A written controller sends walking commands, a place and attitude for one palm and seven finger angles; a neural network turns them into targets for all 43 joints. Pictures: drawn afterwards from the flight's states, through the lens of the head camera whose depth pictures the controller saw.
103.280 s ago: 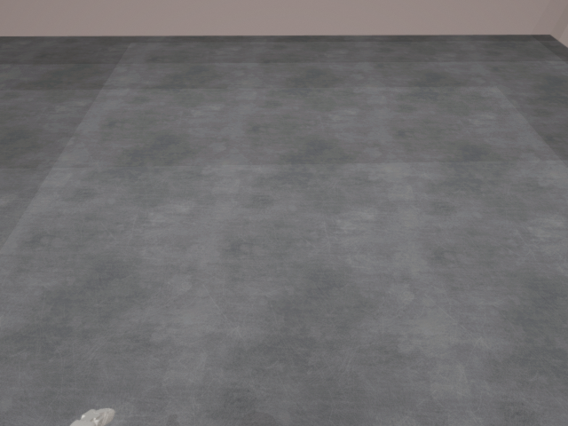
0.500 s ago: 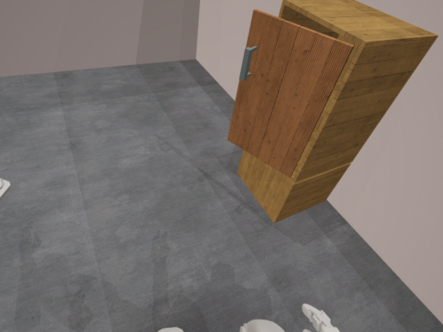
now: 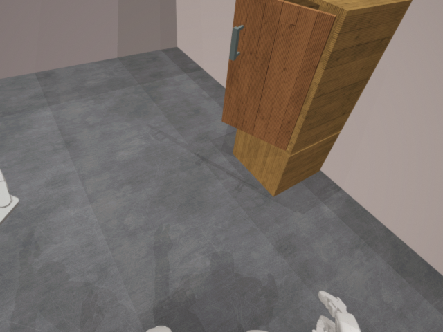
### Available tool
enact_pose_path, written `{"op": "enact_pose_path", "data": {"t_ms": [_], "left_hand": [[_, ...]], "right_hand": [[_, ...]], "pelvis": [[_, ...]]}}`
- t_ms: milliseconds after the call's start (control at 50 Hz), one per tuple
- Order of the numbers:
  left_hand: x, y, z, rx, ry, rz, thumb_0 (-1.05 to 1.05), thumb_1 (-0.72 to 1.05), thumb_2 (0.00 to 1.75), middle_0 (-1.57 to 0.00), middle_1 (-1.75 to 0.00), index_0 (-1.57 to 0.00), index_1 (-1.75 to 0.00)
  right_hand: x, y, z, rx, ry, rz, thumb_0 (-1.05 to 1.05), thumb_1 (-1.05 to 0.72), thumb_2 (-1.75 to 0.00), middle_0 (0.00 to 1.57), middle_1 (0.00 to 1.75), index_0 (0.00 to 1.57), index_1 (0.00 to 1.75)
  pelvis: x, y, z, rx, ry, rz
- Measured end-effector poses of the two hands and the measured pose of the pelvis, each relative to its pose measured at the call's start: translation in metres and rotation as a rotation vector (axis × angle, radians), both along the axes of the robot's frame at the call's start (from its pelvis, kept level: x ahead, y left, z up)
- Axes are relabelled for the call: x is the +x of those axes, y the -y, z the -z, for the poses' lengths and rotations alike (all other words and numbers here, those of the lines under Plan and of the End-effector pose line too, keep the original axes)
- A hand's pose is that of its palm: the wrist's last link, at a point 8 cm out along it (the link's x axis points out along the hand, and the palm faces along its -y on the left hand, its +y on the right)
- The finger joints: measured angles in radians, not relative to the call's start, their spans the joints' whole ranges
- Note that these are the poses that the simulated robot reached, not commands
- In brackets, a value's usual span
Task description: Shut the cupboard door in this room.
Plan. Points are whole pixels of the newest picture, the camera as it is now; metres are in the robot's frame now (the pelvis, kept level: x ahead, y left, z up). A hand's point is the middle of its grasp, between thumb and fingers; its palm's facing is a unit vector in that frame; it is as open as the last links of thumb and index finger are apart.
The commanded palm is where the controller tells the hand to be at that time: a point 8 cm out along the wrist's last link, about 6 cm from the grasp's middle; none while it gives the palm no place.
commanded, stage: stop stepping back and stand still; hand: left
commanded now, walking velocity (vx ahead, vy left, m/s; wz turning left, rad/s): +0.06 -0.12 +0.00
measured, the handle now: (237, 42) +1.11 -0.04 +0.04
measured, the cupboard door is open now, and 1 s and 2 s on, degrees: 24 24 24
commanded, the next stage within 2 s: let the arm hang, fingers relaxed in 0.02 s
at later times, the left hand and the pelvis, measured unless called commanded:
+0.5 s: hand out of the picture +0.07 +0.18 -0.14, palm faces +0.10 -0.98 -0.17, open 6.8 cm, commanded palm none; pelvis +0.00 +0.00 +0.02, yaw +3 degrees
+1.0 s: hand out of the picture -0.02 +0.17 -0.15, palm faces +0.04 -0.99 -0.16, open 7.4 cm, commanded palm none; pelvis +0.01 +0.02 +0.03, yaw +0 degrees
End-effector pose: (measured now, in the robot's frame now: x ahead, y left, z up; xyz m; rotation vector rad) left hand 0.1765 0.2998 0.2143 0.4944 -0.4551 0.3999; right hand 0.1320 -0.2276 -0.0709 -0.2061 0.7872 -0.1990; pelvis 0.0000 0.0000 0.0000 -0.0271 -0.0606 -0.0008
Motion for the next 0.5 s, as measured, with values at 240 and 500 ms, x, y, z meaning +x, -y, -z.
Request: {"op": "enact_pose_path", "data": {"t_ms": [240,500], "left_hand": [[0.001,0.015,0.128,-0.168,-0.68,-0.09,0.0,0.89,0.9,-0.2,-0.3,-0.21,-0.3],[-0.122,0.075,0.33,-0.646,-1.537,-0.148,-0.08,1.01,0.9,-0.21,-0.3,-0.21,-0.3]], "right_hand": [[-0.025,0.001,0.05,0.137,-0.204,-0.088,0.02,-0.9,-0.9,0.21,0.3,0.2,0.3],[-0.077,0.013,0.038,0.024,-0.471,-0.031,0.01,-0.91,-0.9,0.2,0.29,0.2,0.3]], "pelvis": [[-0.002,0.003,-0.005,0.038,-0.056,-0.063],[0.002,0.003,-0.019,0.02,-0.052,-0.054]]}}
